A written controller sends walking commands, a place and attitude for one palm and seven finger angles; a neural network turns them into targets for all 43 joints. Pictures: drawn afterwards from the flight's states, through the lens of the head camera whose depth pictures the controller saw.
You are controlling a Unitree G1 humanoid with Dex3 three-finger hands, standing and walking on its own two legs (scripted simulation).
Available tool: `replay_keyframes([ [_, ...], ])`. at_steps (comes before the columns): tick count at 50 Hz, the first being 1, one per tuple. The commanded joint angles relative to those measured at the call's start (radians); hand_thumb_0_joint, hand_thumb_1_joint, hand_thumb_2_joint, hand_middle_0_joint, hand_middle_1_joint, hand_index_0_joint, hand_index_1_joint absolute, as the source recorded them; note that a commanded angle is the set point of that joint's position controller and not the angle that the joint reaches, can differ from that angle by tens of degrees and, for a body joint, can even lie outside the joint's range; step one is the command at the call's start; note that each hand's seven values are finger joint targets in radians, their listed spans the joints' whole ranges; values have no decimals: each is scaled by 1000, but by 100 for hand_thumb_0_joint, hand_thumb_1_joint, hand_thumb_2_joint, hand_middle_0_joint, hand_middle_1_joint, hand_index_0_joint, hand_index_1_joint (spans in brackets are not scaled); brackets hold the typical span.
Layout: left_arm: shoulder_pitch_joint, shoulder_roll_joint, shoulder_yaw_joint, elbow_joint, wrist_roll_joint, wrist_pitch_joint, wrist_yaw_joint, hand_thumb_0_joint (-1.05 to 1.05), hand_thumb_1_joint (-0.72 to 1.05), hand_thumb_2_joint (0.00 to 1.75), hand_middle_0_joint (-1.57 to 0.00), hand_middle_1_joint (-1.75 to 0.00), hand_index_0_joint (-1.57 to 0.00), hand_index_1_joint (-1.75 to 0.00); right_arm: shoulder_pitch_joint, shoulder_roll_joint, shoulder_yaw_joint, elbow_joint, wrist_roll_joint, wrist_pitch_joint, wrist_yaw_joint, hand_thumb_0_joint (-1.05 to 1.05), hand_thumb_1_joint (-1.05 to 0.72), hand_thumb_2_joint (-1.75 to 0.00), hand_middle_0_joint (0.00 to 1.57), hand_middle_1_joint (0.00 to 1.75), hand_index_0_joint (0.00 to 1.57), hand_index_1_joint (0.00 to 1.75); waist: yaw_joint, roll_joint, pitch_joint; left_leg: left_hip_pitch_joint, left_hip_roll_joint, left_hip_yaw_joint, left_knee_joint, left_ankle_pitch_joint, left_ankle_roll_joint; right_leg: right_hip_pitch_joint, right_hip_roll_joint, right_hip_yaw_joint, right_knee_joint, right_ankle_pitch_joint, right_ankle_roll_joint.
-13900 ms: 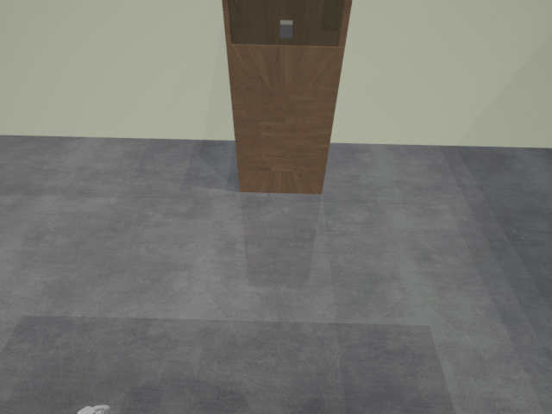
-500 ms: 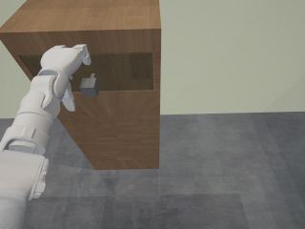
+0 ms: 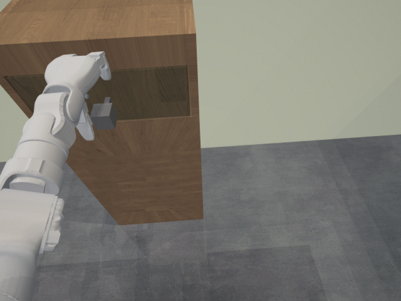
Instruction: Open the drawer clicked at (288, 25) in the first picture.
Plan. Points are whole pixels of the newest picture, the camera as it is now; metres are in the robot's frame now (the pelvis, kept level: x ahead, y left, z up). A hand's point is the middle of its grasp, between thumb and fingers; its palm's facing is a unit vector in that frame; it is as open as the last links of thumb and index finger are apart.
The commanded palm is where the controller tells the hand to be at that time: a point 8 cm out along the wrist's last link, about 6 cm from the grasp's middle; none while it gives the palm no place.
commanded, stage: move the hooked fingers above the handle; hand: left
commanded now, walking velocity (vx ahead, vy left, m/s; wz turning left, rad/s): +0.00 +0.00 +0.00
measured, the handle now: (105, 110) +0.52 +0.21 +0.08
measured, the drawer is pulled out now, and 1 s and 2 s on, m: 0.00 0.00 0.00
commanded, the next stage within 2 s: lower the fingers behind the handle in 0.02 s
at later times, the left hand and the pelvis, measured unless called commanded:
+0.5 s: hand (86, 111) +0.48 +0.23 +0.11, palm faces -0.04 -0.03 -1.00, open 13.9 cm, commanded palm +0.47 +0.24 +0.17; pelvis +0.00 +0.00 +0.00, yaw +0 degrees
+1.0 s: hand (90, 119) +0.48 +0.24 +0.09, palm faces -0.05 -0.03 -1.00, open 13.8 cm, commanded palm +0.46 +0.23 +0.14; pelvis +0.00 +0.00 -0.01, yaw +0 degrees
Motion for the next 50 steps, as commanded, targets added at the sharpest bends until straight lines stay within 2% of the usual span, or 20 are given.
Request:
replay_keyframes([
  [1, -454, 265, 65, -142, 3, 12, 35, 0, -50, 30, -30, -120, -30, -120, 40, -153, -53, -99, -2, -27, -13, 0, -90, -90, 20, 30, 20, 30, -4, -53, -313, 177, -22, -40, -23, 320, 29, 128, 30, 33, -52, 309, -12],
  [3, -461, 303, 91, -160, 1, -1, 34, 0, -50, 30, -30, -120, -30, -120, 45, -157, -52, -103, -1, -30, -16, 0, -90, -90, 20, 30, 20, 30, 3, -50, -329, 169, -26, -39, -25, 308, 30, 144, 29, 37, -50, 310, -12],
  [5, -479, 291, 81, -165, 2, -10, 34, 0, -50, 30, -30, -120, -30, -120, 45, -154, -54, -103, -1, -36, -18, 0, -90, -90, 20, 30, 20, 30, -10, -59, -331, 170, -26, -38, -17, 316, 33, 150, 26, 41, -52, 321, -11],
  [7, -475, 304, 92, -189, 5, -20, 40, 0, -50, 30, -30, -120, -30, -120, 48, -153, -58, -103, -4, -39, -17, 0, -90, -90, 20, 30, 20, 30, 0, -20, -360, 188, -28, -38, -13, 324, 32, 146, 29, 44, -46, 328, -12],
  [9, -439, 277, 80, -189, 1, -27, 40, 0, -50, 30, -30, -120, -30, -120, 47, -150, -59, -107, -6, -39, -15, 0, -90, -90, 20, 30, 20, 30, 2, -21, -350, 190, -28, -36, -7, 345, 30, 140, 30, 40, -41, 347, -12],
  [11, -434, 305, 106, -192, -5, -38, 46, 0, -50, 30, -30, -120, -30, -120, 48, -156, -60, -104, -5, -39, -16, 0, -90, -90, 20, 30, 20, 30, -2, -54, -351, 175, -28, -35, -4, 330, 34, 151, 29, 45, -44, 348, -8],
  [13, -417, 324, 120, -190, 1, -40, 57, 0, -50, 30, -30, -120, -30, -120, 45, -156, -59, -105, -7, -39, -17, 0, -90, -90, 20, 30, 20, 30, 5, -36, -349, 157, -32, -33, -1, 334, 33, 156, 27, 47, -36, 362, -9],
  [18, -442, 287, 97, -227, 7, -49, 81, 0, -50, 30, -30, -120, -30, -120, 52, -151, -67, -100, -10, -42, -10, 0, -90, -90, 20, 30, 20, 30, -4, 5, -373, 193, -30, -38, 18, 372, 30, 116, 33, 41, -22, 367, -12],
  [20, -443, 273, 95, -236, 0, -55, 86, 0, -50, 30, -30, -120, -30, -120, 59, -152, -72, -95, -13, -40, -9, 0, -90, -90, 20, 30, 20, 30, -15, -19, -388, 206, -30, -42, 32, 401, 33, 116, 35, 40, -20, 386, -12],
  [21, -450, 270, 92, -250, -1, -58, 90, 0, -50, 30, -30, -120, -30, -120, 61, -150, -73, -95, -14, -41, -7, 0, -90, -90, 20, 30, 20, 30, -10, 7, -411, 215, -31, -43, 33, 409, 31, 115, 35, 40, -13, 392, -11],
  [26, -422, 270, 93, -182, 6, -38, 105, 0, -50, 30, -30, -120, -30, -120, 61, -154, -68, -85, -13, -34, -4, 0, -90, -90, 20, 30, 20, 30, -19, -27, -353, 168, -30, -42, 40, 389, 30, 89, 37, 33, -8, 384, -10],
  [28, -412, 273, 101, -196, 14, -36, 110, 0, -50, 30, -30, -120, -30, -120, 63, -151, -70, -89, -17, -34, -3, 0, -90, -90, 20, 30, 20, 30, -5, 2, -391, 185, -31, -45, 46, 422, 28, 92, 39, 30, 5, 396, -14],
  [29, -422, 239, 74, -208, 13, -36, 110, 0, -50, 30, -30, -120, -30, -120, 64, -147, -72, -91, -18, -34, 0, 0, -90, -90, 20, 30, 20, 30, -15, 5, -395, 203, -30, -46, 54, 436, 29, 78, 41, 30, 6, 401, -14],
  [31, -402, 266, 101, -195, 14, -41, 111, 0, -50, 30, -30, -120, -30, -120, 73, -151, -73, -89, -19, -29, -1, 0, -90, -90, 20, 30, 20, 30, -11, -18, -416, 200, -28, -50, 58, 454, 29, 93, 42, 29, 12, 413, -12],
  [33, -388, 221, 71, -167, 15, -31, 112, 0, -50, 30, -30, -120, -30, -120, 74, -147, -73, -86, -19, -27, 2, 0, -90, -90, 20, 30, 20, 30, -16, -12, -376, 195, -26, -52, 60, 450, 27, 55, 45, 22, 12, 391, -13],
  [37, -373, 232, 77, -127, 23, -16, 118, 0, -50, 30, -30, -120, -30, -120, 82, -152, -71, -80, -18, -20, 3, 0, -90, -90, 20, 30, 20, 30, -18, -34, -358, 163, -26, -52, 61, 415, 27, 48, 45, 20, 15, 371, -14],
  [41, -348, 207, 63, -105, 26, -8, 117, 0, -50, 30, -30, -120, -30, -120, 83, -152, -70, -84, -21, -14, 5, 0, -90, -90, 20, 30, 20, 30, -16, -41, -359, 157, -23, -52, 62, 416, 26, 44, 44, 17, 18, 363, -15],
  [44, -355, 175, 32, -79, 30, 1, 116, 0, -50, 30, -30, -120, -30, -120, 86, -153, -69, -83, -18, -13, 4, 0, -90, -90, 20, 30, 20, 30, -32, -52, -310, 136, -22, -52, 59, 352, 25, 1, 45, 15, 10, 308, -14],
  [48, -413, 205, 67, -197, 30, -58, 136, 0, -50, 30, -30, -120, -30, -120, 94, -144, -79, -92, -28, -23, -1, 0, -90, -90, 20, 30, 20, 30, -24, 18, -414, 195, -21, -62, 80, 410, 26, 9, 47, 23, 31, 331, -18],
  [50, -362, 185, 63, -148, 35, -54, 150, 0, -50, 30, -30, -120, -30, -120, 103, -145, -81, -82, -32, -24, 4, 0, -90, -90, 20, 30, 20, 30, -25, 0, -397, 183, -18, -65, 87, 425, 24, -4, 50, 17, 33, 323, -19],
])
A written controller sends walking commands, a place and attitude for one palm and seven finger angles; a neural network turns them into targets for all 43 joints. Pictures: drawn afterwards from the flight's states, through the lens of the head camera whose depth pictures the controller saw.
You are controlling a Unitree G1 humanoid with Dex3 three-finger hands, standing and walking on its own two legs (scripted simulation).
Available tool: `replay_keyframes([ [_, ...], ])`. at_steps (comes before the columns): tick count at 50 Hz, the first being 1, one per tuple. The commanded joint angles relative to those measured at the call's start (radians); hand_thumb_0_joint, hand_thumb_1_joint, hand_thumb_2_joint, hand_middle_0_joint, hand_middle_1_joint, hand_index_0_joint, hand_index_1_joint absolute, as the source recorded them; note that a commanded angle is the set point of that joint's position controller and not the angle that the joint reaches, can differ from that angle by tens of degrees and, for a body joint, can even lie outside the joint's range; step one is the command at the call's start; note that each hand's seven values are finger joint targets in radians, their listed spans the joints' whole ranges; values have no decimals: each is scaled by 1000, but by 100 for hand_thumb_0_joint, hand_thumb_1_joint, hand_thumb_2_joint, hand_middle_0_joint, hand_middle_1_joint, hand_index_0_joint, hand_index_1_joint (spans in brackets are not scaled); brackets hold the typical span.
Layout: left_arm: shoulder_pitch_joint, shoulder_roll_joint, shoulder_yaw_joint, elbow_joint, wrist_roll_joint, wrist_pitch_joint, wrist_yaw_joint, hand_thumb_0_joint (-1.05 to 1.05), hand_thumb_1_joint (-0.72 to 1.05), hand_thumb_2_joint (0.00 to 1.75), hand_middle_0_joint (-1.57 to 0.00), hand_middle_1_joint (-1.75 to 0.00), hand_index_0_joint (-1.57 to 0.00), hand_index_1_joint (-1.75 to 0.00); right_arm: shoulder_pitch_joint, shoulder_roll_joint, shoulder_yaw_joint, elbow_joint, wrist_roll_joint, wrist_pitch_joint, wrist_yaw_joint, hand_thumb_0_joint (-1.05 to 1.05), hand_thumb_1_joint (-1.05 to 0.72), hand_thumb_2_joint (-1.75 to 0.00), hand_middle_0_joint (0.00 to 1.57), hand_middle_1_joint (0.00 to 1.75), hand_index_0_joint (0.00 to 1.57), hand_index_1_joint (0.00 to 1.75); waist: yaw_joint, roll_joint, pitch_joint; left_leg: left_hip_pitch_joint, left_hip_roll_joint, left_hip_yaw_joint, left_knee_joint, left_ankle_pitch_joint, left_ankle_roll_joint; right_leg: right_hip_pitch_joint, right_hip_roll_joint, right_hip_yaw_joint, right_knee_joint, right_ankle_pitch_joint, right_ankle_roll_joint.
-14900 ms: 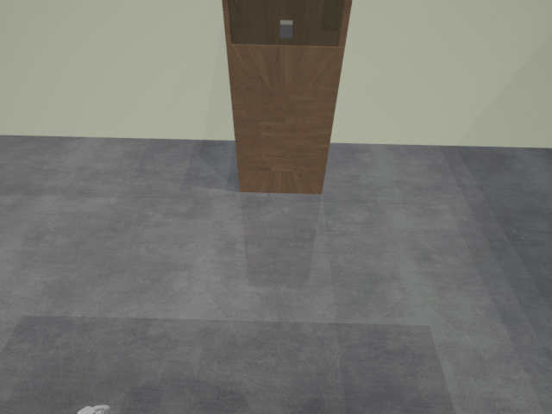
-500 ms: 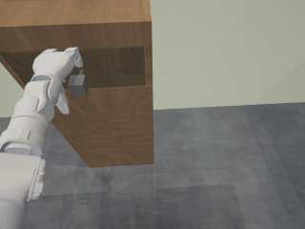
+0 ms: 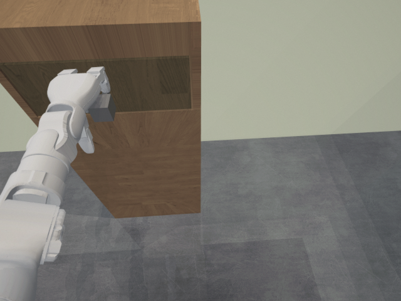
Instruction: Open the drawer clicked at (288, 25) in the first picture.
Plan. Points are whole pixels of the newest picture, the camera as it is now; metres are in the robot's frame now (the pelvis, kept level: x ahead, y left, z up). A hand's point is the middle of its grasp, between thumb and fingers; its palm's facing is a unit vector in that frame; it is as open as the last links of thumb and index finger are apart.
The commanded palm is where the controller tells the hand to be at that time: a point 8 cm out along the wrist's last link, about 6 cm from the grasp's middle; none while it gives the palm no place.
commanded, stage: lower the fingers behind the handle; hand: left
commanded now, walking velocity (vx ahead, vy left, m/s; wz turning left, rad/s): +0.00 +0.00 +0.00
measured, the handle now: (104, 101) +0.52 +0.21 +0.08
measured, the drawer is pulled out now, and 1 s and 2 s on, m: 0.00 0.00 0.00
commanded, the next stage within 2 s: lift the fingers back up to retry in 0.72 s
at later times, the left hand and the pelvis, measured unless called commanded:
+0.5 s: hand (89, 111) +0.48 +0.23 +0.09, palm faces -0.02 -0.01 -1.00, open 13.8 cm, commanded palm +0.47 +0.22 +0.13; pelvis -0.01 +0.00 -0.01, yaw +0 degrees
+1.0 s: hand (88, 109) +0.49 +0.23 +0.10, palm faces -0.03 -0.02 -1.00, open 13.7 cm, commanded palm +0.47 +0.23 +0.15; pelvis -0.02 +0.00 -0.01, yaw -1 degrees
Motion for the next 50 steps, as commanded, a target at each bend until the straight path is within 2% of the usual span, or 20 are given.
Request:
replay_keyframes([
  [1, -414, 173, 30, -150, 7, -25, 55, 0, -50, 30, -30, -120, -30, -120, 104, -158, -60, -61, -8, -17, -6, 0, -90, -90, 20, 30, 20, 30, -25, -5, -337, 275, -20, -56, -7, 445, 18, 62, 51, 18, -37, 339, -22],
  [8, -482, 137, -12, -88, 25, 27, 88, 0, -50, 30, -30, -120, -30, -120, 119, -164, -61, -42, -8, -27, -3, 0, -90, -90, 20, 30, 20, 30, -51, 2, -303, 242, -19, -59, -13, 325, 17, -4, 50, 17, -42, 239, -22],
  [10, -460, 172, 21, -65, 22, 34, 86, 0, -50, 30, -30, -120, -30, -120, 129, -170, -59, -38, -12, -26, -5, 0, -90, -90, 20, 30, 20, 30, -44, -22, -331, 229, -21, -54, -8, 346, 20, 37, 49, 20, -41, 274, -23],
  [11, -442, 160, 10, -50, 20, 37, 80, 0, -50, 30, -30, -120, -30, -120, 130, -169, -58, -42, -9, -24, -4, 0, -90, -90, 20, 30, 20, 30, -43, -27, -331, 219, -23, -52, -8, 344, 20, 44, 49, 21, -39, 285, -21],
  [13, -401, 153, 4, -28, 22, 40, 70, 0, -50, 30, -30, -120, -30, -120, 123, -168, -55, -48, -8, -22, -6, 0, -90, -90, 20, 30, 20, 30, -35, -28, -312, 200, -24, -44, -10, 320, 20, 41, 48, 22, -41, 272, -20],
  [16, -389, 144, -12, 11, 25, 39, 60, 0, -50, 30, -30, -120, -30, -120, 125, -170, -50, -50, -3, -22, -10, 0, -90, -90, 20, 30, 20, 30, -48, -58, -252, 156, -25, -41, -13, 275, 22, 29, 47, 23, -49, 252, -18],
  [17, -388, 170, 5, 21, 27, 41, 58, 0, -50, 30, -30, -120, -30, -120, 125, -174, -48, -51, 0, -22, -12, 0, -90, -90, 20, 30, 20, 30, -48, -72, -236, 138, -23, -43, -15, 248, 22, 19, 46, 21, -49, 228, -16],
  [21, -455, 152, -25, -15, 33, 31, 56, 0, -50, 30, -30, -120, -30, -120, 131, -166, -49, -59, -1, -32, -15, 0, -90, -90, 20, 30, 20, 30, -58, -20, -267, 162, -24, -42, -8, 227, 24, -5, 46, 28, -46, 192, -16],
  [22, -450, 185, 6, -21, 34, 28, 57, 0, -50, 30, -30, -120, -30, -120, 135, -169, -51, -57, -3, -35, -17, 0, -90, -90, 20, 30, 20, 30, -52, -13, -281, 161, -23, -42, -2, 236, 25, 1, 46, 31, -41, 204, -17],
  [23, -419, 202, 20, -1, 37, 30, 57, 0, -50, 30, -30, -120, -30, -120, 139, -170, -48, -62, -1, -34, -18, 0, -90, -90, 20, 30, 20, 30, -43, -28, -290, 149, -25, -44, -2, 234, 23, 10, 47, 27, -34, 201, -18],
  [26, -459, 156, -24, 3, 29, 32, 55, 0, -50, 30, -30, -120, -30, -120, 142, -169, -48, -59, 1, -40, -20, 0, -90, -90, 20, 30, 20, 30, -70, -41, -252, 142, -21, -44, 1, 211, 25, -26, 48, 27, -43, 181, -12],
  [28, -471, 178, -13, 24, 33, 42, 56, 0, -50, 30, -30, -120, -30, -120, 148, -175, -44, -54, 2, -44, -21, 0, -90, -90, 20, 30, 20, 30, -73, -44, -241, 127, -21, -48, 0, 192, 25, -40, 48, 26, -40, 165, -12],
  [31, -483, 173, -17, 10, 32, 41, 52, 0, -50, 30, -30, -120, -30, -120, 159, -171, -47, -55, 0, -48, -19, 0, -90, -90, 20, 30, 20, 30, -70, -27, -295, 146, -23, -45, 13, 221, 27, -26, 49, 30, -32, 187, -12],
  [36, -468, 211, 13, 18, 28, 40, 48, 0, -50, 30, -30, -120, -30, -120, 159, -173, -42, -58, 3, -47, -20, 0, -90, -90, 20, 30, 20, 30, -63, -41, -289, 115, -26, -41, 15, 213, 27, -5, 48, 31, -31, 197, -10],
  [39, -464, 199, -1, 31, 32, 44, 49, 0, -50, 30, -30, -120, -30, -120, 155, -172, -41, -61, 5, -48, -21, 0, -90, -90, 20, 30, 20, 30, -65, -28, -252, 103, -24, -43, 10, 177, 25, -37, 49, 29, -34, 154, -11],
  [42, -476, 219, 25, -30, 27, 34, 54, 0, -50, 30, -30, -120, -30, -120, 155, -168, -44, -66, 2, -49, -19, 0, -90, -90, 20, 30, 20, 30, -50, -7, -319, 142, -23, -42, 15, 221, 27, -4, 50, 33, -29, 193, -12],
  [46, -535, 270, 57, -71, 22, 29, 59, 0, -50, 30, -30, -120, -30, -120, 147, -167, -43, -67, 4, -52, -22, 0, -90, -90, 20, 30, 20, 30, -47, -5, -342, 159, -23, -49, 3, 233, 27, 32, 51, 36, -37, 199, -11],
  [47, -544, 282, 64, -91, 25, 27, 62, 0, -50, 30, -30, -120, -30, -120, 144, -167, -43, -67, 5, -52, -23, 0, -90, -90, 20, 30, 20, 30, -42, 13, -350, 171, -23, -52, -1, 239, 26, 32, 51, 35, -36, 201, -13],
  [48, -560, 254, 44, -120, 22, 23, 63, 0, -50, 30, -30, -120, -30, -120, 139, -162, -44, -71, 3, -55, -23, 0, -90, -90, 20, 30, 20, 30, -43, 26, -358, 195, -23, -52, -4, 258, 26, 34, 52, 34, -39, 211, -14],
  [50, -561, 280, 79, -180, 15, 8, 64, 0, -50, 30, -30, -120, -30, -120, 136, -162, -49, -72, -2, -56, -21, 0, -90, -90, 20, 30, 20, 30, -25, 52, -413, 247, -20, -55, -3, 325, 25, 62, 55, 31, -37, 249, -20],
])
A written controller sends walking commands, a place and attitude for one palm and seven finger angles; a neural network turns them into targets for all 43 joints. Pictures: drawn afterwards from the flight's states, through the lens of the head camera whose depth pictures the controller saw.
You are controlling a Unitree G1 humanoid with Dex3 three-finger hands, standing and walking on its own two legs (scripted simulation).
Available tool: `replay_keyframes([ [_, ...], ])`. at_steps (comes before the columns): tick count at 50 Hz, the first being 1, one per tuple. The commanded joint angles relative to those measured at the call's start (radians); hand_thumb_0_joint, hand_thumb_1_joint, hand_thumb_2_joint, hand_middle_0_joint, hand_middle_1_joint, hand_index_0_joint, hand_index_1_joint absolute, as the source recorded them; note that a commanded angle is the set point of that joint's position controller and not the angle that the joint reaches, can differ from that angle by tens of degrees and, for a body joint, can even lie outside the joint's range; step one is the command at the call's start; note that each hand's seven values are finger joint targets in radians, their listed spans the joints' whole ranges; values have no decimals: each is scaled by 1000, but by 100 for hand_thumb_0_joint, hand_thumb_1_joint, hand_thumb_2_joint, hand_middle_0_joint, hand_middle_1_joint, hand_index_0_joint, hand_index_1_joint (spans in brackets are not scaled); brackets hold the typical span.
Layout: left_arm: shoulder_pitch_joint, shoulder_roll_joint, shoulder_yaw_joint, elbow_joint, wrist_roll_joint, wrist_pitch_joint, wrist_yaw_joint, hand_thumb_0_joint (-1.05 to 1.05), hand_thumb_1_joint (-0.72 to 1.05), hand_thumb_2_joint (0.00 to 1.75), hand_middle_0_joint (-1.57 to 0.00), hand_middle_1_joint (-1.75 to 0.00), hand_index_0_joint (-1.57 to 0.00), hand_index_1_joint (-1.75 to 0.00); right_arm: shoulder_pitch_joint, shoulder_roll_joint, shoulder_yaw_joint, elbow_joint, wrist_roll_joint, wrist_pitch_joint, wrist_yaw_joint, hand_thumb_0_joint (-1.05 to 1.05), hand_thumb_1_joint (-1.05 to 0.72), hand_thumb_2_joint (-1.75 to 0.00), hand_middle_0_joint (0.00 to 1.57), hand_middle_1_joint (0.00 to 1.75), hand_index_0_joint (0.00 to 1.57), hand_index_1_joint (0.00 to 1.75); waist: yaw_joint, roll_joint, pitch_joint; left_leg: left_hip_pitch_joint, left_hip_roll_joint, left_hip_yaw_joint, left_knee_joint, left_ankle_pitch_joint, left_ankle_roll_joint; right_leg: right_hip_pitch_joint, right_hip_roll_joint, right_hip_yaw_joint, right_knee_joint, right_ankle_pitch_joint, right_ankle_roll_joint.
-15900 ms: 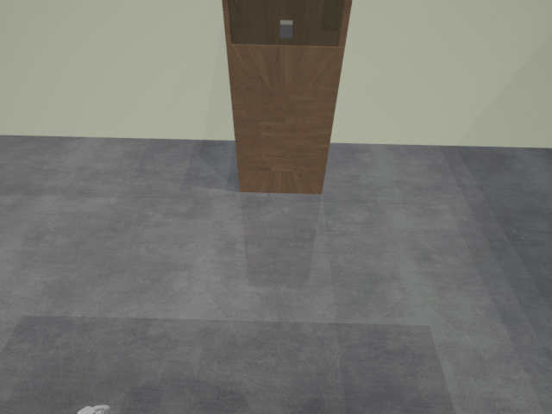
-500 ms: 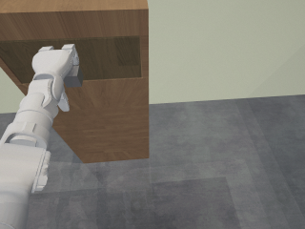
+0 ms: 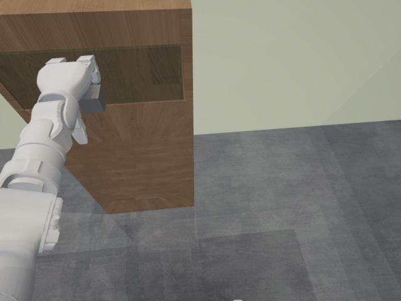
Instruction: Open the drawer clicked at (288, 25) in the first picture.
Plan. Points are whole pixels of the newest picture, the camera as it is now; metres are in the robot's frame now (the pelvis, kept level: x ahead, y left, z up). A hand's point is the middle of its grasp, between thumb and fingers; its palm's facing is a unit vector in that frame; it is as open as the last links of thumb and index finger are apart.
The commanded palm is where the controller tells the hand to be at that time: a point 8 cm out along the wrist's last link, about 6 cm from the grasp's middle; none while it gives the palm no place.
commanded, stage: lift the fingers back up to retry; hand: left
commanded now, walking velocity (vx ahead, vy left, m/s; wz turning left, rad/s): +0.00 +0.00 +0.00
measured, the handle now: (93, 92) +0.54 +0.21 +0.09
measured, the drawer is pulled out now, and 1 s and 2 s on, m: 0.00 0.00 0.00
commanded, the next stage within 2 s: re-aim the fingers above the handle in 0.60 s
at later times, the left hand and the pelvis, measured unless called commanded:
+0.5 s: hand (68, 78) +0.50 +0.23 +0.16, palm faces +0.00 -0.03 -1.00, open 13.6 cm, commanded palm +0.48 +0.23 +0.21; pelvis +0.02 +0.00 +0.01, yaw +1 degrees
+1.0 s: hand (70, 80) +0.50 +0.22 +0.16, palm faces -0.02 -0.04 -1.00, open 13.9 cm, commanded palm +0.48 +0.23 +0.22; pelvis +0.03 -0.01 +0.02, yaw +1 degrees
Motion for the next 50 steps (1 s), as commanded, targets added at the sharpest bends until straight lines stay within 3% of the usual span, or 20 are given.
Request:
replay_keyframes([
  [1, -478, 275, 93, -255, -2, -19, 38, 0, -50, 30, -30, -120, -30, -120, 95, -157, -61, -77, -7, -18, -11, 0, -90, -90, 20, 30, 20, 30, 11, 42, -416, 341, -31, -60, -68, 342, 18, 153, 48, 26, -83, 250, -21],
  [6, -490, 252, 88, -343, -17, -25, 41, 0, -50, 30, -30, -120, -30, -120, 69, -154, -66, -76, -8, -19, -3, 0, -90, -90, 20, 30, 20, 30, 21, 71, -425, 414, -27, -64, -79, 436, 14, 167, 50, 19, -96, 297, -22],
  [9, -447, 283, 118, -315, -20, 3, 35, 0, -50, 30, -30, -120, -30, -120, 51, -159, -63, -72, -3, -12, -1, 0, -90, -90, 20, 30, 20, 30, 31, 26, -372, 390, -26, -61, -101, 430, 14, 197, 50, 13, -107, 309, -22],
  [11, -482, 241, 72, -320, -26, 17, 23, 0, -50, 30, -30, -120, -30, -120, 39, -157, -59, -73, 2, -12, -2, 0, -90, -90, 20, 30, 20, 30, 21, 26, -355, 397, -27, -60, -112, 427, 15, 199, 47, 14, -119, 308, -21],
  [13, -481, 288, 109, -347, -25, 21, 11, 0, -50, 30, -30, -120, -30, -120, 37, -160, -62, -71, 1, -11, -3, 0, -90, -90, 20, 30, 20, 30, 35, 39, -393, 432, -28, -59, -114, 461, 15, 226, 46, 17, -120, 334, -23],
  [17, -497, 238, 64, -379, -42, 23, -30, 0, -50, 30, -30, -120, -30, -120, 17, -156, -60, -79, 4, -7, -2, 0, -90, -90, 20, 30, 20, 30, 27, 36, -376, 472, -27, -64, -123, 499, 15, 230, 43, 15, -134, 353, -22],
  [21, -499, 243, 63, -403, -53, 23, -69, 0, -50, 30, -30, -120, -30, -120, -2, -154, -55, -87, 7, -4, -3, 0, -90, -90, 20, 30, 20, 30, 40, 19, -388, 490, -29, -62, -127, 540, 16, 267, 40, 17, -138, 387, -22],
  [25, -400, 194, 35, -313, -62, 37, -104, 0, -50, 30, -30, -120, -30, -120, -17, -158, -48, -88, 9, 7, -2, 0, -90, -90, 20, 30, 20, 30, 42, -42, -303, 440, -33, -49, -139, 501, 18, 276, 34, 16, -154, 394, -22],
  [30, -400, 274, 84, -336, -59, 6, -124, 0, -50, 30, -30, -120, -30, -120, -35, -162, -42, -99, 9, 16, -14, 0, -90, -90, 20, 30, 20, 30, 51, -66, -327, 397, -43, -35, -139, 478, 23, 347, 23, 33, -149, 460, -18],
  [31, -414, 297, 98, -358, -56, -6, -122, 0, -50, 30, -30, -120, -30, -120, -35, -161, -42, -98, 9, 17, -15, 0, -90, -90, 20, 30, 20, 30, 58, -41, -349, 401, -44, -34, -137, 493, 21, 356, 22, 38, -140, 479, -17],
  [33, -422, 256, 70, -384, -61, -20, -118, 0, -50, 30, -30, -120, -30, -120, -36, -152, -47, -100, 9, 16, -14, 0, -90, -90, 20, 30, 20, 30, 48, -10, -337, 423, -44, -35, -131, 503, 21, 324, 25, 33, -142, 470, -18],
  [36, -426, 306, 112, -437, -69, -43, -107, 0, -50, 30, -30, -120, -30, -120, -34, -154, -50, -102, 6, 17, -14, 0, -90, -90, 20, 30, 20, 30, 60, 6, -395, 432, -48, -36, -125, 537, 21, 361, 24, 39, -132, 509, -18],
  [37, -442, 254, 72, -447, -70, -44, -102, 0, -50, 30, -30, -120, -30, -120, -37, -148, -53, -99, 6, 15, -11, 0, -90, -90, 20, 30, 20, 30, 50, 24, -380, 447, -47, -38, -121, 547, 20, 330, 26, 33, -132, 497, -19],
  [38, -431, 228, 59, -435, -73, -37, -97, 0, -50, 30, -30, -120, -30, -120, -36, -146, -55, -95, 7, 15, -8, 0, -90, -90, 20, 30, 20, 30, 48, 20, -366, 453, -44, -42, -121, 541, 18, 310, 28, 31, -136, 473, -19],
  [40, -434, 262, 84, -404, -74, -26, -88, 0, -50, 30, -30, -120, -30, -120, -29, -156, -55, -80, 5, 16, -9, 0, -90, -90, 20, 30, 20, 30, 41, -16, -357, 440, -43, -39, -121, 523, 20, 320, 28, 32, -143, 473, -18],
  [41, -445, 270, 85, -411, -72, -21, -84, 0, -50, 30, -30, -120, -30, -120, -30, -158, -55, -79, 8, 16, -7, 0, -90, -90, 20, 30, 20, 30, 45, 1, -370, 437, -46, -42, -125, 516, 18, 322, 28, 32, -139, 474, -18],
  [43, -456, 229, 55, -399, -73, -8, -81, 0, -50, 30, -30, -120, -30, -120, -30, -153, -55, -74, 7, 14, -4, 0, -90, -90, 20, 30, 20, 30, 39, 1, -356, 443, -45, -41, -128, 511, 18, 309, 28, 28, -142, 464, -19],
  [45, -442, 303, 113, -403, -73, -8, -82, 0, -50, 30, -30, -120, -30, -120, -29, -163, -54, -74, 3, 17, -8, 0, -90, -90, 20, 30, 20, 30, 55, -6, -398, 434, -47, -39, -128, 524, 19, 362, 25, 34, -140, 495, -22],
  [47, -409, 260, 80, -374, -69, 1, -88, 0, -50, 30, -30, -120, -30, -120, -39, -154, -50, -81, 7, 20, -8, 0, -90, -90, 20, 30, 20, 30, 54, -11, -366, 410, -50, -35, -134, 511, 19, 360, 24, 31, -138, 504, -19],
  [50, -395, 295, 102, -342, -69, 5, -100, 0, -50, 30, -30, -120, -30, -120, -42, -166, -47, -81, 10, 22, -12, 0, -90, -90, 20, 30, 20, 30, 52, -60, -340, 375, -49, -31, -146, 467, 21, 384, 20, 37, -151, 493, -16],
])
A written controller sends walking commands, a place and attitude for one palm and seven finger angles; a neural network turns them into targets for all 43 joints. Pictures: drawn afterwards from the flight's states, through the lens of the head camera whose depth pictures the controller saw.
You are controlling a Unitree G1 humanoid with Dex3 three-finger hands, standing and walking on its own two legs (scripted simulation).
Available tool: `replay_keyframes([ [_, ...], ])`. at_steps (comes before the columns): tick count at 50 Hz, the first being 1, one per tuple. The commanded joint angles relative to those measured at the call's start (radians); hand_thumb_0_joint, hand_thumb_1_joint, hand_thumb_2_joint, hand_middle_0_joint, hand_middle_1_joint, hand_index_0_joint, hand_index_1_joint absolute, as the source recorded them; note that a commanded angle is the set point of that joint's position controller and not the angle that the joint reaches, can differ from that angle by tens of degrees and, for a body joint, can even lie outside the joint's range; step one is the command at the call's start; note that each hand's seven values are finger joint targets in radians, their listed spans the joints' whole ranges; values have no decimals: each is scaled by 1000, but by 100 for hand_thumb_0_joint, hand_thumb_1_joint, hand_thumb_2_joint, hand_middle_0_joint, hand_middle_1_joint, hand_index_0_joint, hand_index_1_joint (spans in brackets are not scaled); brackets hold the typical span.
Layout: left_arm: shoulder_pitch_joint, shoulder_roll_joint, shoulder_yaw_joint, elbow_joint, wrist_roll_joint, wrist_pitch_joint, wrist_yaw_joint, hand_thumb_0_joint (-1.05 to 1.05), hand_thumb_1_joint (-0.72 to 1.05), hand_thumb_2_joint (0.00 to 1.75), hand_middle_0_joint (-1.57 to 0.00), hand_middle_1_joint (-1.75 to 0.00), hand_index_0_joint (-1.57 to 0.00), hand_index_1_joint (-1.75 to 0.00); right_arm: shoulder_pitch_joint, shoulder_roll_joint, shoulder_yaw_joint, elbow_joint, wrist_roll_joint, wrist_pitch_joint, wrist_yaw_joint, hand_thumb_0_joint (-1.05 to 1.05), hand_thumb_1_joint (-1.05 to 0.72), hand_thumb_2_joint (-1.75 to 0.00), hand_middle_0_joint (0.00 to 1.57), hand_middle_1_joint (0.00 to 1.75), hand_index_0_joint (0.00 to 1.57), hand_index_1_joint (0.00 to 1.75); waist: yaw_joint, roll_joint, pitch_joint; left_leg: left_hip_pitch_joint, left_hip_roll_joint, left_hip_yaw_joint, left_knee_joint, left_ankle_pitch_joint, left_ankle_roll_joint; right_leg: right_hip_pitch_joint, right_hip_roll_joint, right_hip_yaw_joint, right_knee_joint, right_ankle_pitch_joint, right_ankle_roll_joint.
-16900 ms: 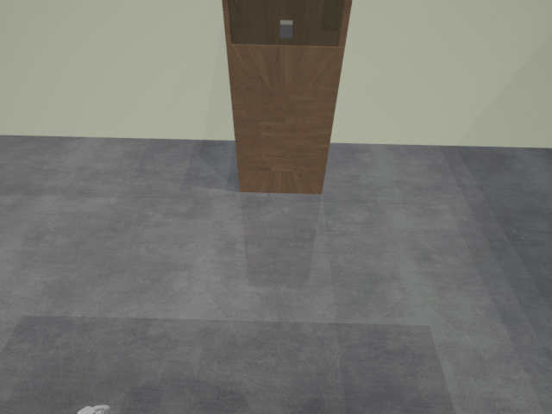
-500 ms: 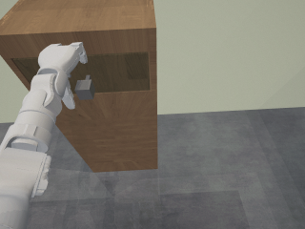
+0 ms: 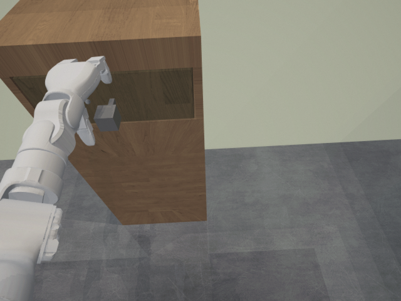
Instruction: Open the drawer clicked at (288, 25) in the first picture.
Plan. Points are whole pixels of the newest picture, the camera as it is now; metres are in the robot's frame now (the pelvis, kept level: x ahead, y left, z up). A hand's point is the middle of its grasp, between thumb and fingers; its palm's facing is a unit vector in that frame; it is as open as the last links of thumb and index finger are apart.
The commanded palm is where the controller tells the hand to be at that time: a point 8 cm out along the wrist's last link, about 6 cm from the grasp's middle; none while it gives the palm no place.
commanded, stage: re-aim the fingers above the handle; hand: left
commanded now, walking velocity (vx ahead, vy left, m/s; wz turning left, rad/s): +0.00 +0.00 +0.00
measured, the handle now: (109, 111) +0.51 +0.21 +0.08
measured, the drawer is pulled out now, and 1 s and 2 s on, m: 0.00 0.00 0.00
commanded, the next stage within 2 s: lower the fingers behind the handle in 1.72 s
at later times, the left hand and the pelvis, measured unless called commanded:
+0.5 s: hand (86, 102) +0.48 +0.23 +0.14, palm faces -0.03 -0.02 -1.00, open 13.9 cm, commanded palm +0.46 +0.23 +0.20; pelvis -0.01 +0.00 +0.00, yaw +0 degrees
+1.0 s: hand (96, 100) +0.48 +0.21 +0.14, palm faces -0.01 -0.01 -1.00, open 13.5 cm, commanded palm +0.47 +0.21 +0.20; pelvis -0.01 +0.01 +0.00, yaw +1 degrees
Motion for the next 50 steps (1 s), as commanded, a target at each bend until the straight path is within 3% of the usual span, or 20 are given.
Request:
replay_keyframes([
  [1, -464, 319, 117, -161, 7, 2, 33, 0, -50, 30, -30, -120, -30, -120, 40, -148, -42, -97, 0, -18, -15, 0, -90, -90, 20, 30, 20, 30, 2, -63, -364, 178, -37, -19, -8, 433, 39, 192, 21, 46, -28, 482, -3],
  [4, -451, 287, 99, -202, 6, -12, 27, 0, -50, 30, -30, -120, -30, -120, 42, -140, -46, -106, -1, -20, -13, 0, -90, -90, 20, 30, 20, 30, 8, -24, -382, 215, -35, -21, -6, 465, 38, 180, 25, 42, -26, 478, -8],
  [7, -463, 260, 73, -178, -1, -16, 25, 0, -50, 30, -30, -120, -30, -120, 40, -143, -44, -103, 2, -22, -16, 0, -90, -90, 20, 30, 20, 30, -11, -61, -331, 195, -33, -21, -14, 417, 40, 152, 25, 41, -37, 440, -3],
  [12, -495, 333, 131, -198, 12, -37, 43, 0, -50, 30, -30, -120, -30, -120, 54, -144, -48, -100, 0, -31, -21, 0, -90, -90, 20, 30, 20, 30, -1, -37, -379, 205, -35, -25, -10, 411, 39, 162, 27, 45, -29, 419, -7],
  [14, -519, 265, 77, -211, 8, -37, 48, 0, -50, 30, -30, -120, -30, -120, 55, -137, -49, -99, 0, -37, -16, 0, -90, -90, 20, 30, 20, 30, -13, -12, -366, 226, -33, -28, -6, 429, 36, 127, 29, 38, -29, 410, -9],
  [17, -505, 308, 111, -175, 9, -26, 55, 0, -50, 30, -30, -120, -30, -120, 58, -144, -48, -93, -1, -37, -16, 0, -90, -90, 20, 30, 20, 30, -10, -21, -369, 215, -34, -28, -5, 410, 37, 132, 30, 41, -30, 400, -8],
  [20, -539, 237, 50, -145, 10, -7, 53, 0, -50, 30, -30, -120, -30, -120, 61, -142, -47, -88, 2, -43, -13, 0, -90, -90, 20, 30, 20, 30, -31, -31, -328, 217, -28, -33, -7, 392, 35, 87, 31, 34, -39, 353, -9],
  [24, -592, 245, 46, -132, 16, 3, 49, 0, -50, 30, -30, -120, -30, -120, 77, -146, -48, -82, -1, -48, -13, 0, -90, -90, 20, 30, 20, 30, -40, -13, -351, 232, -28, -37, -1, 384, 34, 69, 33, 36, -33, 346, -9],
  [26, -588, 272, 70, -139, 17, -6, 47, 0, -50, 30, -30, -120, -30, -120, 81, -146, -46, -84, -2, -48, -16, 0, -90, -90, 20, 30, 20, 30, -28, -12, -388, 229, -29, -39, 2, 411, 35, 95, 31, 37, -23, 372, -10],
  [28, -593, 206, 20, -131, 18, -4, 45, 0, -50, 30, -30, -120, -30, -120, 83, -139, -46, -86, -2, -49, -12, 0, -90, -90, 20, 30, 20, 30, -41, -5, -358, 235, -27, -42, 5, 414, 33, 59, 35, 29, -23, 358, -10],
  [31, -587, 265, 68, -130, 21, -7, 46, 0, -50, 30, -30, -120, -30, -120, 89, -148, -48, -85, -3, -47, -13, 0, -90, -90, 20, 30, 20, 30, -30, -28, -383, 228, -26, -42, 5, 417, 34, 82, 35, 34, -22, 367, -9],
  [33, -598, 162, -7, -141, 13, -5, 44, 0, -50, 30, -30, -120, -30, -120, 89, -137, -51, -83, -1, -51, -8, 0, -90, -90, 20, 30, 20, 30, -47, -14, -353, 249, -22, -46, 5, 415, 32, 37, 37, 26, -27, 343, -10],
  [35, -604, 88, -52, -190, -4, -8, 44, 0, -50, 30, -30, -120, -30, -120, 91, -130, -56, -89, -5, -57, -1, 0, -90, -90, 20, 30, 20, 30, -50, -13, -382, 296, -19, -53, 11, 459, 34, 31, 40, 25, -31, 343, -12],
  [37, -588, 156, 4, -153, 3, 4, 51, 0, -50, 30, -30, -120, -30, -120, 94, -139, -54, -76, -4, -52, -2, 0, -90, -90, 20, 30, 20, 30, -42, -19, -356, 275, -22, -58, 6, 424, 31, 24, 43, 23, -29, 326, -13],
  [38, -619, 131, -21, -141, 4, 11, 56, 0, -50, 30, -30, -120, -30, -120, 92, -136, -49, -76, -4, -53, -1, 0, -90, -90, 20, 30, 20, 30, -50, -18, -337, 254, -25, -54, 1, 400, 31, 18, 41, 22, -30, 316, -12],
  [40, -631, 210, 44, -118, 14, 21, 75, 0, -50, 30, -30, -120, -30, -120, 92, -144, -45, -68, -7, -54, -3, 0, -90, -90, 20, 30, 20, 30, -38, -27, -342, 227, -23, -54, -3, 392, 31, 46, 39, 24, -27, 314, -16],
  [44, -656, 149, -7, -87, 25, 47, 87, 0, -50, 30, -30, -120, -30, -120, 96, -135, -44, -70, -4, -62, -1, 0, -90, -90, 20, 30, 20, 30, -53, -17, -336, 225, -24, -51, -4, 366, 29, 22, 39, 21, -25, 300, -13],
  [46, -673, 181, 11, -62, 33, 53, 90, 0, -50, 30, -30, -120, -30, -120, 101, -141, -44, -63, -4, -64, -5, 0, -90, -90, 20, 30, 20, 30, -63, -47, -339, 211, -23, -51, -3, 350, 33, 27, 38, 28, -28, 297, -9],
  [48, -687, 140, -24, -67, 38, 60, 90, 0, -50, 30, -30, -120, -30, -120, 103, -136, -44, -64, -4, -68, -4, 0, -90, -90, 20, 30, 20, 30, -70, -19, -340, 225, -23, -52, -3, 342, 31, 5, 38, 24, -28, 284, -10],
  [50, -702, 115, -46, -44, 33, 63, 84, 0, -50, 30, -30, -120, -30, -120, 107, -138, -43, -62, -3, -70, -5, 0, -90, -90, 20, 30, 20, 30, -85, -46, -329, 220, -23, -54, -1, 332, 33, 4, 37, 27, -35, 274, -9],
])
